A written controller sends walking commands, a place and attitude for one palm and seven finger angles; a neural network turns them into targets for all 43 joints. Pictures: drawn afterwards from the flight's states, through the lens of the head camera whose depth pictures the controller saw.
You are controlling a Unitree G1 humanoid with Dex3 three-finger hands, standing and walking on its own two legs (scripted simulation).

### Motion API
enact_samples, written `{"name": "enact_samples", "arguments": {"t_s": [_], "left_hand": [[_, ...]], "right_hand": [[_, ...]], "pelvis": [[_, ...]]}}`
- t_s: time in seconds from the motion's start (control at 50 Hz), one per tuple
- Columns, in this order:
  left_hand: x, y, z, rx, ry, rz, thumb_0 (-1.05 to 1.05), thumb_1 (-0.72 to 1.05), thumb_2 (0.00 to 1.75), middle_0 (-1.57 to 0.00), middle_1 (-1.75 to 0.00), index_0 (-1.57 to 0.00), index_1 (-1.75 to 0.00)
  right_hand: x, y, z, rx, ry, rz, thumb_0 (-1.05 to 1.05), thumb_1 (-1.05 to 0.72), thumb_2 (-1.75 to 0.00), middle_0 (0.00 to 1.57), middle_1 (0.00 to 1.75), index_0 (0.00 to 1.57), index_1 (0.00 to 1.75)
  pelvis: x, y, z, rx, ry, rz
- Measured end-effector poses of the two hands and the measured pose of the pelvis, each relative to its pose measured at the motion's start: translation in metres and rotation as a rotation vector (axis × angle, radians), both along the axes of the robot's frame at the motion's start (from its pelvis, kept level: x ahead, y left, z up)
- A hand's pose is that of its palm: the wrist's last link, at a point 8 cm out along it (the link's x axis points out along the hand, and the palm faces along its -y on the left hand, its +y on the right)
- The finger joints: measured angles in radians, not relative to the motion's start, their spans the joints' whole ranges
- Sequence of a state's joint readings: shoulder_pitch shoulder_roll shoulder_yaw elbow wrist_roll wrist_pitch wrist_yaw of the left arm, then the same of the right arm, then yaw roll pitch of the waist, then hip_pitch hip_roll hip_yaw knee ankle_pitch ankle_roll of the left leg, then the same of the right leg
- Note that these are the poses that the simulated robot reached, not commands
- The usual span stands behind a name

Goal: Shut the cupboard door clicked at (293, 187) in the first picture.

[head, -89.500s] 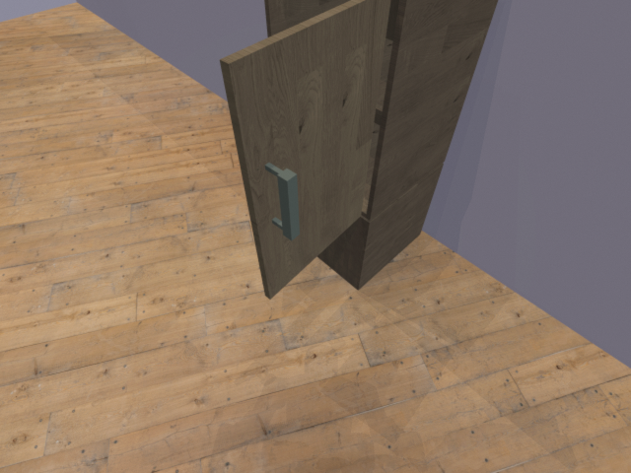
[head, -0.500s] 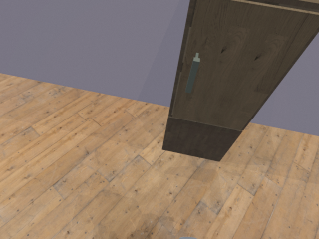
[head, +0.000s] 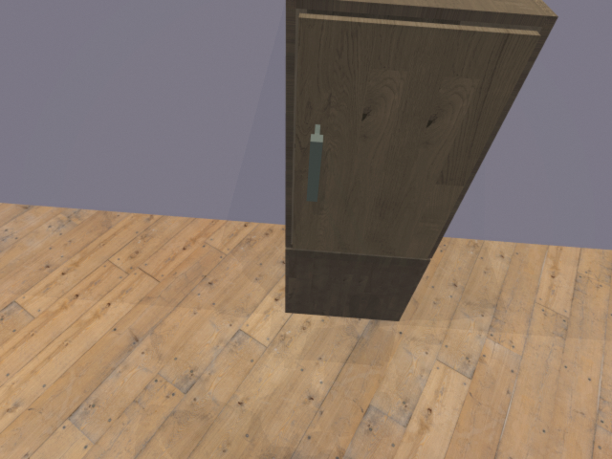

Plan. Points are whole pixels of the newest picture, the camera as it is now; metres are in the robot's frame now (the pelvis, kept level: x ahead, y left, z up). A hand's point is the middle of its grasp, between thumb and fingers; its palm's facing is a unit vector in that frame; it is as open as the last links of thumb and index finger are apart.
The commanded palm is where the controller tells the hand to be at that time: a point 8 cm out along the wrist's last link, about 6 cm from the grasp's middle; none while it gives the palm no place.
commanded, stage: take the last steps up to it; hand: left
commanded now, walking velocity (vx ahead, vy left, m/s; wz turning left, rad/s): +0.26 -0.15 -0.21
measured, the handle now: (314, 163) +0.66 +0.02 -0.02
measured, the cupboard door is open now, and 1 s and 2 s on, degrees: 0 0 0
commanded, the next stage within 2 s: come to a stop and stand still in 0.36 s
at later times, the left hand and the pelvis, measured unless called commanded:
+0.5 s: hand (262, 378) +0.27 +0.08 -0.17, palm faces -0.14 -0.97 -0.21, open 7.4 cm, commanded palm none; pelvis +0.15 -0.09 -0.01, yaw -6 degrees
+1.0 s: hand (258, 385) +0.26 +0.09 -0.17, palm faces -0.02 -0.97 -0.24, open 7.4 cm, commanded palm none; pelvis +0.19 -0.11 +0.00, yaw -5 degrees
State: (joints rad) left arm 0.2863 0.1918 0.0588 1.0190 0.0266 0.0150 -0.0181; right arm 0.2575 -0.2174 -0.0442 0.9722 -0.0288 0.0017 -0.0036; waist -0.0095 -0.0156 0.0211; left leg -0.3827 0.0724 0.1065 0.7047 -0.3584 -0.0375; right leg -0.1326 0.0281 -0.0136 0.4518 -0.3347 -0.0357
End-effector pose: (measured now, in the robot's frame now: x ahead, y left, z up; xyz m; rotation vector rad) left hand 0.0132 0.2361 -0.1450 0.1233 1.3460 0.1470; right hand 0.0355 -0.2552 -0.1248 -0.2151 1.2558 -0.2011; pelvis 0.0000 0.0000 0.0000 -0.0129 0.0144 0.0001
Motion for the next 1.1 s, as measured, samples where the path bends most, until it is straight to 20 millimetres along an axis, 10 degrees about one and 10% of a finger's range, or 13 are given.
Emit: {"name": "enact_samples", "arguments": {"t_s": [0.1,0.22,0.46,0.58,0.78,0.92,1.1], "left_hand": [[0.026,0.004,-0.018,-0.030,0.059,-0.053,0.01,0.90,0.90,-0.20,-0.30,-0.20,-0.30],[0.104,-0.008,0.001,-0.036,-0.022,-0.113,0.01,0.91,0.90,-0.20,-0.30,-0.20,-0.30],[0.258,-0.091,0.003,0.028,-0.185,-0.227,0.01,0.91,0.90,-0.20,-0.30,-0.20,-0.30],[0.255,-0.120,0.009,0.025,-0.115,-0.170,0.00,0.91,0.90,-0.20,-0.30,-0.20,-0.30],[0.254,-0.109,-0.010,0.022,-0.045,-0.063,0.00,0.92,0.90,-0.20,-0.30,-0.20,-0.30],[0.250,-0.099,-0.002,0.052,-0.022,-0.051,0.01,0.91,0.90,-0.20,-0.30,-0.20,-0.30],[0.234,-0.108,-0.003,0.116,-0.109,-0.124,0.01,0.91,0.90,-0.20,-0.30,-0.20,-0.30]], "right_hand": [[0.013,0.003,0.001,-0.043,-0.043,-0.028,0.01,-0.90,-0.90,0.20,0.30,0.20,0.30],[-0.011,0.001,0.012,-0.021,0.088,-0.098,0.00,-0.90,-0.90,0.20,0.30,0.20,0.30],[-0.001,-0.058,-0.025,0.081,0.307,-0.230,0.01,-0.90,-0.90,0.20,0.30,0.20,0.30],[0.098,-0.089,-0.018,0.052,0.164,-0.160,0.01,-0.91,-0.90,0.20,0.30,0.20,0.30],[0.236,-0.085,-0.009,0.033,-0.050,-0.033,0.00,-0.91,-0.90,0.19,0.30,0.20,0.30],[0.259,-0.086,0.002,0.015,-0.101,0.014,0.00,-0.90,-0.90,0.20,0.30,0.20,0.30],[0.228,-0.122,-0.012,0.030,-0.147,-0.031,0.01,-0.90,-0.90,0.20,0.30,0.20,0.30]], "pelvis": [[0.025,0.002,-0.009,0.003,-0.002,-0.053],[0.057,-0.012,0.007,-0.008,0.002,-0.088],[0.138,-0.085,-0.015,0.007,0.003,-0.113],[0.170,-0.101,0.000,0.003,0.007,-0.095],[0.206,-0.101,-0.007,-0.010,-0.022,-0.085],[0.198,-0.103,0.000,-0.011,-0.015,-0.087],[0.175,-0.126,-0.018,0.026,0.002,-0.119]]}}
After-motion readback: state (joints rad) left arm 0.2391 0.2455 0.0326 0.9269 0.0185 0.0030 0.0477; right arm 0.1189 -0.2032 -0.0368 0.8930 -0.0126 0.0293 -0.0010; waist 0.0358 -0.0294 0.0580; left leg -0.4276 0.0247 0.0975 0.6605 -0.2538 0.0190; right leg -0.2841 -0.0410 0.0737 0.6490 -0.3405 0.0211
